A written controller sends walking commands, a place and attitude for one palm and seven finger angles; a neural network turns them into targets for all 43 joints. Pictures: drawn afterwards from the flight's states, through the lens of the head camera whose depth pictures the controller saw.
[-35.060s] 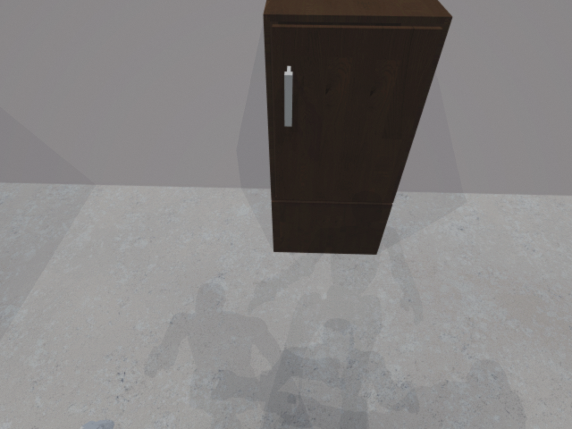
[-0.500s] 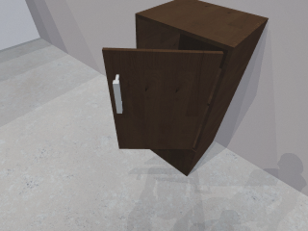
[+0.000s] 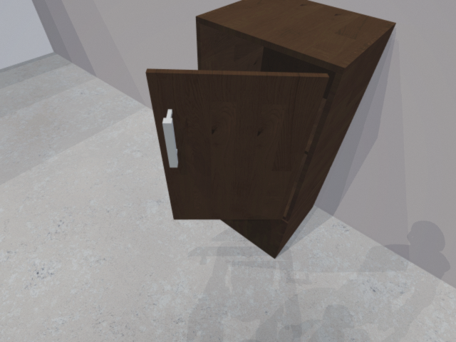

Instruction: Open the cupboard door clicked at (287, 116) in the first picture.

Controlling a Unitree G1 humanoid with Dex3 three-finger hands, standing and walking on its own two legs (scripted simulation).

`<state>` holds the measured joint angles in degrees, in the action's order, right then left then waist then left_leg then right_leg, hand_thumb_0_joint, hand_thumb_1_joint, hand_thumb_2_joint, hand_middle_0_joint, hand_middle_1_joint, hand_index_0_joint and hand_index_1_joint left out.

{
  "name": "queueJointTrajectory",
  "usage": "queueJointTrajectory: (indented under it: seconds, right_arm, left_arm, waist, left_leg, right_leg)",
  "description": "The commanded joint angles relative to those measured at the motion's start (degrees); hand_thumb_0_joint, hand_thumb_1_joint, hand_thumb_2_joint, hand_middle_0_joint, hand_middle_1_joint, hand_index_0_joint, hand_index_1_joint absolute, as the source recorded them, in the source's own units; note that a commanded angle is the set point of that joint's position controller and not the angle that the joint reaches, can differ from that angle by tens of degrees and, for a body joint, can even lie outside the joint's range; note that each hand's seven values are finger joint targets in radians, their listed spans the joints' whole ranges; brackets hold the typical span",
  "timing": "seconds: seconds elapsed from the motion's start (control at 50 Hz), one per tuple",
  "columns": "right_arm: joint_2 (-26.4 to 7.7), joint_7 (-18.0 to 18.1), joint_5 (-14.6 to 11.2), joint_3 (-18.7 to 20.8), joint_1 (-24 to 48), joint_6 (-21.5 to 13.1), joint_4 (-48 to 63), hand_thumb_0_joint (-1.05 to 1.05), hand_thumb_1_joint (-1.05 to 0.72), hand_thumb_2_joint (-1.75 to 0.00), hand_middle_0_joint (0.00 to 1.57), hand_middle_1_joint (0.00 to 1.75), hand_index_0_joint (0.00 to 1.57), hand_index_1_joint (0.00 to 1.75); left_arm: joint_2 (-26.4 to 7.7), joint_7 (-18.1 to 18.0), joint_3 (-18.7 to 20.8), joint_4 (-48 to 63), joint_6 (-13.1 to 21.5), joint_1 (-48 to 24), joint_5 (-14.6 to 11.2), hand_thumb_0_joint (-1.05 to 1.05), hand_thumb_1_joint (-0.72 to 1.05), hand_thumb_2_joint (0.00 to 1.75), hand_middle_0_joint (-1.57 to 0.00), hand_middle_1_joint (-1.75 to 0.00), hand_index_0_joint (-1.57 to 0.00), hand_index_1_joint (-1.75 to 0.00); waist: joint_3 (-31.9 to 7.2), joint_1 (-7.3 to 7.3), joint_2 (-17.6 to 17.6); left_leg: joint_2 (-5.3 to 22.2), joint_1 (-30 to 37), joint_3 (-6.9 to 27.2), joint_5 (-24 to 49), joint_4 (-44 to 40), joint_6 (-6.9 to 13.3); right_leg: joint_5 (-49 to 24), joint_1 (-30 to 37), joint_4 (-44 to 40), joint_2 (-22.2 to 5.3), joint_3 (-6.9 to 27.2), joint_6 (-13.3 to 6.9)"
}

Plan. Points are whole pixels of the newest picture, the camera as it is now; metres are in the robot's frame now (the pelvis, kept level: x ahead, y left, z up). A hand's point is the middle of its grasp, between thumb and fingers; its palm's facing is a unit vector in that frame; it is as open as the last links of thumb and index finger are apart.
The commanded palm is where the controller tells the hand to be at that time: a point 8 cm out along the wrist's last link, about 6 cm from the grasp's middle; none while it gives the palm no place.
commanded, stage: shuffle to correct the standing spot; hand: left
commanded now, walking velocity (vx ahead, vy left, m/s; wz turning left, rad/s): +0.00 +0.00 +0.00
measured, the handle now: (171, 139) +0.58 +0.18 +0.00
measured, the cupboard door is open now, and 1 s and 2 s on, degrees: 40 40 40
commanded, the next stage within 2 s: come to a stop and stand still in 0.24 s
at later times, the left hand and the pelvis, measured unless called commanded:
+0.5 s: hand out of the picture -0.01 +0.12 -0.18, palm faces +0.09 -0.98 -0.16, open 7.3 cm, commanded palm none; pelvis +0.04 -0.03 +0.00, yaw +2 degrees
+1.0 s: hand out of the picture +0.05 +0.20 -0.18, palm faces +0.05 -0.97 -0.23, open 7.3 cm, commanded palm none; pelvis +0.02 +0.01 -0.01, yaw +2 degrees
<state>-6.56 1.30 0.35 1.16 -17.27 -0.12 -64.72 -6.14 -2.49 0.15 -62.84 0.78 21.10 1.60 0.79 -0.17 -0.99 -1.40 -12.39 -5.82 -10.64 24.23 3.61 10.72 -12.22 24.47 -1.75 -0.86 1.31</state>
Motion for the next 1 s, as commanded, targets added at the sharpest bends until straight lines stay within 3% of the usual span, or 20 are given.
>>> queueJointTrajectory:
  seconds: [0.0,0.08,0.16,0.22,0.34,0.38,0.42,0.48,0.56,0.62,0.7,0.74,0.76,0.78,0.8,0.82,0.86,0.88,0.9,0.98]
  right_arm:
    - [-5.31,0.11,0.12,0.78,-3.35,-0.97,1.55,0.00,-0.90,-0.90,0.20,0.30,0.20,0.30]
    - [-5.29,0.14,0.24,0.65,-3.54,-1.00,1.16,0.00,-0.90,-0.90,0.20,0.30,0.20,0.30]
    - [-6.58,0.13,0.63,1.53,-3.81,-0.47,1.31,0.00,-0.90,-0.90,0.20,0.30,0.20,0.30]
    - [-7.95,0.34,0.84,2.40,-3.72,-0.24,2.03,0.00,-0.90,-0.90,0.20,0.30,0.20,0.30]
    - [-7.76,1.03,0.85,2.80,-4.90,-0.83,2.31,0.00,-0.90,-0.90,0.20,0.30,0.20,0.30]
    - [-5.86,1.02,0.59,1.98,-4.13,-1.10,2.34,0.00,-0.90,-0.90,0.20,0.30,0.20,0.30]
    - [-3.07,1.03,0.29,0.79,-4.10,-1.19,2.16,0.00,-0.90,-0.90,0.20,0.30,0.20,0.30]
    - [-3.49,1.27,-0.09,0.38,-4.47,-0.97,1.21,0.00,-0.90,-0.90,0.20,0.30,0.20,0.30]
    - [-4.67,1.44,-0.25,1.07,-3.00,0.21,2.68,0.00,-0.90,-0.90,0.20,0.30,0.20,0.30]
    - [-4.48,1.32,-0.12,1.51,-1.87,1.17,3.58,0.00,-0.90,-0.90,0.20,0.30,0.20,0.30]
    - [-4.30,1.03,0.13,1.87,0.18,1.97,4.61,0.00,-0.90,-0.90,0.20,0.30,0.20,0.30]
    - [-4.40,0.81,0.16,1.64,-0.39,1.58,4.14,0.00,-0.90,-0.90,0.20,0.30,0.20,0.30]
    - [-7.01,0.30,0.25,1.54,6.37,0.06,9.12,0.00,-0.90,-0.90,0.20,0.30,0.20,0.30]
    - [-5.03,-0.24,-0.06,1.33,3.08,0.34,10.89,0.00,-0.90,-0.90,0.20,0.30,0.20,0.30]
    - [-5.33,-0.31,-0.20,1.13,2.42,0.41,11.07,0.00,-0.90,-0.90,0.20,0.30,0.20,0.30]
    - [-5.33,-0.59,0.14,0.87,0.64,0.15,10.70,0.00,-0.90,-0.90,0.20,0.30,0.20,0.30]
    - [-8.36,-0.65,0.71,0.71,0.95,-0.72,11.69,0.00,-0.90,-0.90,0.20,0.30,0.20,0.30]
    - [-9.54,-0.38,0.72,0.70,1.82,-0.72,12.39,0.00,-0.90,-0.90,0.20,0.30,0.20,0.30]
    - [-10.41,-0.21,0.68,0.70,2.33,-0.64,13.23,0.00,-0.90,-0.90,0.20,0.30,0.20,0.30]
    - [-11.12,-0.29,0.82,0.66,2.52,-0.87,13.75,0.00,-0.90,-0.90,0.20,0.30,0.20,0.30]
  left_arm:
    - [-4.26,-0.29,0.56,1.08,0.61,4.81,-0.18,0.00,0.90,0.90,-0.20,-0.30,-0.20,-0.30]
    - [-4.14,-0.22,0.44,0.82,0.62,4.67,-0.20,0.00,0.90,0.90,-0.20,-0.30,-0.20,-0.30]
    - [-3.72,0.27,0.94,0.91,-0.14,5.23,0.33,0.00,0.90,0.90,-0.20,-0.30,-0.20,-0.30]
    - [-3.52,0.82,1.55,1.72,-0.71,5.63,0.83,0.00,0.90,0.90,-0.20,-0.30,-0.20,-0.30]
    - [-2.68,1.43,1.90,2.55,-0.53,6.52,0.61,0.00,0.90,0.90,-0.20,-0.30,-0.20,-0.30]
    - [-2.87,0.98,1.72,1.84,0.08,8.05,0.22,0.00,0.90,0.90,-0.20,-0.30,-0.20,-0.30]
    - [-3.83,0.30,1.25,0.68,0.91,8.36,-0.35,0.00,0.90,0.90,-0.20,-0.30,-0.20,-0.30]
    - [-5.32,-0.41,1.05,0.64,1.44,7.10,-0.82,0.00,0.90,0.90,-0.20,-0.30,-0.20,-0.30]
    - [-7.66,-1.22,1.98,1.81,0.65,6.46,-0.70,0.00,0.90,0.90,-0.20,-0.30,-0.20,-0.30]
    - [-8.65,-1.36,2.58,2.59,0.07,5.22,-0.48,0.00,0.90,0.90,-0.20,-0.30,-0.20,-0.30]
    - [-8.46,-1.01,2.68,3.73,-0.37,0.66,-0.34,0.00,0.90,0.90,-0.20,-0.30,-0.20,-0.30]
    - [-8.14,-0.69,2.63,4.27,-0.54,-1.84,-0.36,0.00,0.90,0.90,-0.20,-0.30,-0.20,-0.30]
    - [-9.45,-2.29,2.21,2.89,1.22,3.88,-0.06,0.00,0.90,0.90,-0.20,-0.30,-0.20,-0.30]
    - [-13.07,-1.86,2.50,6.17,1.66,1.16,-0.09,0.00,0.90,0.90,-0.20,-0.30,-0.20,-0.30]
    - [-12.02,-1.60,2.36,7.09,1.45,-1.28,0.00,0.00,0.90,0.90,-0.20,-0.30,-0.20,-0.30]
    - [-11.72,-1.33,2.17,8.25,1.13,-3.91,-0.03,0.00,0.90,0.90,-0.20,-0.30,-0.20,-0.30]
    - [-9.70,-0.82,1.52,8.50,-0.15,-3.00,-0.21,0.00,0.90,0.90,-0.20,-0.30,-0.20,-0.30]
    - [-8.89,-0.66,1.17,8.11,-0.61,-1.87,-0.13,0.00,0.90,0.90,-0.20,-0.30,-0.20,-0.30]
    - [-8.45,-0.42,0.87,8.02,-0.93,-1.56,0.01,0.00,0.90,0.90,-0.20,-0.30,-0.20,-0.30]
    - [-8.87,0.47,0.65,7.97,-1.01,-2.41,0.03,0.00,0.90,0.90,-0.20,-0.30,-0.20,-0.30]
  waist:
    - [4.34,0.19,0.33]
    - [4.08,0.01,0.29]
    - [6.44,0.16,2.26]
    - [8.32,0.54,3.68]
    - [7.12,0.38,3.68]
    - [6.67,1.03,1.16]
    - [4.72,0.27,-4.36]
    - [0.10,-0.21,-1.99]
    - [-1.45,0.32,-2.25]
    - [-0.70,0.67,-6.35]
    - [1.81,0.21,-5.73]
    - [2.57,-0.70,-2.54]
    - [2.31,1.70,-0.62]
    - [-3.30,-0.27,-3.80]
    - [-3.44,-0.79,-1.94]
    - [-1.11,-1.84,2.32]
    - [3.58,-0.21,12.60]
    - [4.53,0.54,12.88]
    - [5.96,0.93,9.75]
    - [5.44,1.01,4.18]
  left_leg:
    - [7.67,-2.15,8.76,-7.06,-7.97,-1.56]
    - [7.87,-1.84,9.16,-8.95,-8.79,-1.55]
    - [9.41,-5.80,12.66,-22.98,-11.91,-0.26]
    - [11.90,-9.29,17.06,-29.25,-14.37,1.76]
    - [12.21,-6.00,15.96,-20.36,-10.19,2.42]
    - [8.84,-6.42,11.10,-9.18,-4.91,0.72]
    - [5.56,-3.30,5.41,2.57,0.49,-1.42]
    - [6.22,1.61,5.03,9.28,0.50,-2.74]
    - [5.61,0.28,3.36,8.05,3.86,-3.72]
    - [4.16,-1.86,2.31,0.50,7.78,-4.25]
    - [4.27,-1.89,3.85,-7.12,10.43,-4.38]
    - [5.56,2.83,4.83,0.76,4.34,-3.77]
    - [4.57,-1.49,4.12,-2.26,13.08,-4.71]
    - [3.67,-5.34,5.02,-11.90,12.62,-3.38]
    - [3.88,-2.44,4.35,-11.08,8.88,-3.39]
    - [3.97,0.09,4.29,-6.65,4.35,-3.19]
    - [9.43,-4.38,12.84,0.31,-2.09,-0.09]
    - [11.16,-6.91,15.76,-3.79,-5.77,1.30]
    - [11.53,-9.03,17.05,-9.02,-7.78,1.91]
    - [10.02,-9.11,16.73,-17.96,-10.88,1.12]
  right_leg:
    - [0.72,-2.23,-5.00,-4.07,4.42,-2.11]
    - [2.09,-1.81,-5.15,-3.70,3.81,-1.95]
    - [10.93,-2.90,-1.50,-1.86,0.65,-1.59]
    - [10.96,-2.90,2.81,-0.31,-1.80,-1.57]
    - [6.36,-3.28,1.79,-1.37,-0.95,-2.55]
    - [0.98,0.01,-1.51,-3.20,2.37,-3.08]
    - [-11.78,1.44,-3.63,-6.29,5.32,-3.83]
    - [-32.03,4.65,-0.86,-7.46,4.07,-2.71]
    - [-41.63,6.81,1.78,-9.62,5.63,-2.71]
    - [-42.23,6.43,0.66,-12.08,7.62,-4.13]
    - [-25.42,0.96,-3.14,-14.22,10.42,-9.24]
    - [-13.74,-3.86,-3.15,-11.11,8.44,-7.37]
    - [-40.92,0.20,0.15,-10.61,12.14,-4.36]
    - [-29.92,4.44,-0.11,-13.30,11.69,-6.71]
    - [-15.72,1.09,-0.66,-12.21,10.02,-8.07]
    - [-7.27,-2.37,1.10,-9.47,6.66,-7.20]
    - [8.00,-4.37,4.78,-2.48,1.02,-3.98]
    - [10.57,-3.05,5.99,-0.61,-0.90,-3.17]
    - [10.64,-2.68,6.39,-0.15,-1.15,-3.08]
    - [8.10,-2.17,4.62,-1.11,0.14,-3.26]
